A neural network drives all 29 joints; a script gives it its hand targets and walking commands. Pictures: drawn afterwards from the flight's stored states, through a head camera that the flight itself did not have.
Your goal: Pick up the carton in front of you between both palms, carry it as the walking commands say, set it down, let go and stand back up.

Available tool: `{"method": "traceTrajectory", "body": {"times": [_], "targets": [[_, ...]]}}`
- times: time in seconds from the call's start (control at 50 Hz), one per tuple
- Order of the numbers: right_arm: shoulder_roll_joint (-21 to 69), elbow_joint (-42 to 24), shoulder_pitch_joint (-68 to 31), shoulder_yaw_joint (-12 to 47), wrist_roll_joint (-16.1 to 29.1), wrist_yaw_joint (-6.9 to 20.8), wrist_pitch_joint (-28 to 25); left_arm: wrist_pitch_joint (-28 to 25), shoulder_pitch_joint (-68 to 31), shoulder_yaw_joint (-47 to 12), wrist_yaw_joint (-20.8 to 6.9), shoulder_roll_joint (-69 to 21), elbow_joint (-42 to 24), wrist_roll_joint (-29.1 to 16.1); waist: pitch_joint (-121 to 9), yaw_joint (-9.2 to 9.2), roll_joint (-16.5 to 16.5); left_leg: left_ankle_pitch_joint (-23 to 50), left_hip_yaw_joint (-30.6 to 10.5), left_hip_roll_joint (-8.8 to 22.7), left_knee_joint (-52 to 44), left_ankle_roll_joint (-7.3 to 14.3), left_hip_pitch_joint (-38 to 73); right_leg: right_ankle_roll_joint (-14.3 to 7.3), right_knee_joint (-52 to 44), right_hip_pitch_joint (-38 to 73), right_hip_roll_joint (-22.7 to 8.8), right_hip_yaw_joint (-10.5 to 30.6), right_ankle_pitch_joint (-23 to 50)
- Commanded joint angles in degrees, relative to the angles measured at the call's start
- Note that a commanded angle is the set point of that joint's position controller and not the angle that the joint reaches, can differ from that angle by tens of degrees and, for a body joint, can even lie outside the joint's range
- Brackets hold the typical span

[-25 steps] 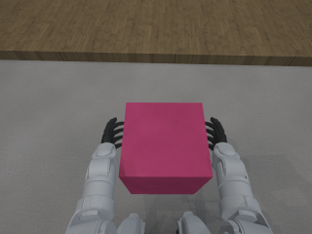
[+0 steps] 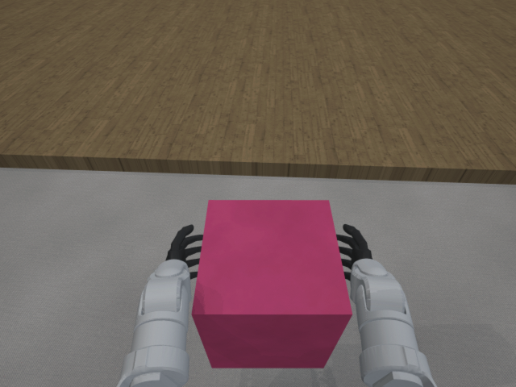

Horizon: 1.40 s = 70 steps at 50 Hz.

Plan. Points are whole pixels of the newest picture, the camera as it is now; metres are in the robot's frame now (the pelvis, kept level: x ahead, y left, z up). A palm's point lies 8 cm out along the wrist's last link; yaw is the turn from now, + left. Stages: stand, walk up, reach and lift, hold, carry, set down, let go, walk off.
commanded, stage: reach and lift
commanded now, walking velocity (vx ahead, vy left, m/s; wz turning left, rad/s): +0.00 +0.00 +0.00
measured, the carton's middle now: (268, 287) +0.30 +0.00 -0.05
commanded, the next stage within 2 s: hold in 0.86 s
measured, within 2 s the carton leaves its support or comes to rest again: neither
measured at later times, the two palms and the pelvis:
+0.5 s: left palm (178, 261) +0.30 +0.15 +0.03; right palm (361, 260) +0.30 -0.15 +0.03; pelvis +0.01 +0.00 +0.01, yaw +0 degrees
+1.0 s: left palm (174, 258) +0.30 +0.15 +0.06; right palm (364, 257) +0.29 -0.15 +0.05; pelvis +0.01 +0.00 +0.01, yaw +0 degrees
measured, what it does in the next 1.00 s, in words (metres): stands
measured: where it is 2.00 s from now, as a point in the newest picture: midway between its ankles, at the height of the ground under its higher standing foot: outside the picture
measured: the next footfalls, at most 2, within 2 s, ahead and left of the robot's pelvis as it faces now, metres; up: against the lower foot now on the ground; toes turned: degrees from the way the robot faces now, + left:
none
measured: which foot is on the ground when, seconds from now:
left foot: down 0.00-1.00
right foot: down 0.00-1.00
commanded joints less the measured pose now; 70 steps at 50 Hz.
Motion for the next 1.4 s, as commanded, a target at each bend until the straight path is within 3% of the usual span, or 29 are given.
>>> {"method": "traceTrajectory", "body": {"times": [0.0, 0.14, 0.54, 0.82, 0.94, 1.08, 1.38], "targets": [[54.3, 1.1, -31.2, 30.1, 11.5, 13.9, -1.3, -1.1, -31.7, -30.1, -13.8, -54.9, 1.0, -11.4, -9.4, -0.02, 0.3, -0.3, 0.0, -3.2, -5.8, 1.0, 0.5, -1.2, -4.9, 3.5, 3.5, 0.0, -0.1], [54.9, -0.4, -33.1, 31.4, 11.9, 14.0, -1.3, -1.3, -33.3, -30.8, -13.9, -55.0, -0.1, -11.4, -12.6, 0.18, -0.2, 1.2, 0.3, -3.4, -5.9, 1.0, 2.2, -0.7, -4.9, 5.8, 3.6, 0.0, 1.4], [52.6, -8.0, -22.4, 34.0, 13.6, 12.7, 1.2, 1.3, -22.9, -33.8, -12.9, -52.5, -8.0, -13.3, -13.2, 0.11, -0.2, 15.1, -0.3, -4.1, -8.3, 0.2, 8.5, 0.1, -7.6, 11.3, 4.1, 0.6, 14.9], [51.3, -11.3, -21.9, 35.2, 14.6, 12.5, 3.2, 3.3, -22.1, -35.1, -12.6, -51.8, -11.2, -14.2, -11.5, 0.05, 0.0, 14.5, -0.6, -4.1, -8.9, 0.1, 9.1, 0.1, -8.2, 11.5, 4.3, 0.6, 13.8], [51.1, -17.1, -20.6, 39.4, 17.1, 12.0, 5.5, 5.7, -20.6, -38.9, -12.0, -51.7, -16.9, -16.7, -14.0, 0.13, 0.0, 18.3, -1.0, -4.0, -9.5, 0.0, 11.6, 0.4, -8.8, 13.9, 4.4, 0.9, 17.4], [48.5, -14.1, -21.8, 35.5, 15.1, 12.0, 7.7, 8.0, -21.8, -35.1, -11.9, -49.0, -14.0, -14.5, -5.7, 0.0, 0.1, 6.9, -0.2, -3.6, -11.1, 0.3, 8.2, -0.3, -10.1, 10.8, 4.0, 0.2, 6.4], [50.5, -11.5, -27.6, 35.3, 14.8, 12.4, 7.0, 7.2, -27.8, -34.8, -12.6, -50.3, -11.4, -14.3, -8.2, 0.17, -0.2, 3.8, 0.0, -3.5, -10.0, 0.5, 7.7, -0.2, -9.1, 10.6, 3.6, 0.0, 3.7]]}}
